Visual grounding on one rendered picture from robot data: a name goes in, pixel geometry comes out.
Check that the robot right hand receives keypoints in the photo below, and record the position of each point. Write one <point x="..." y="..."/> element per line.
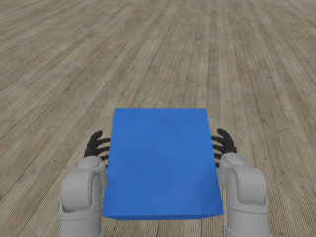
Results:
<point x="226" y="141"/>

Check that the carton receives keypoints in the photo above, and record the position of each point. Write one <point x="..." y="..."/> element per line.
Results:
<point x="161" y="166"/>

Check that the robot left hand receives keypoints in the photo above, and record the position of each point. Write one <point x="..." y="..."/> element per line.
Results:
<point x="93" y="145"/>

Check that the right robot forearm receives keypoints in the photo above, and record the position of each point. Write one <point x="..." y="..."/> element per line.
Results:
<point x="246" y="197"/>

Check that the left robot forearm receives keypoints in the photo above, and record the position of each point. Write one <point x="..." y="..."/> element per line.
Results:
<point x="81" y="199"/>

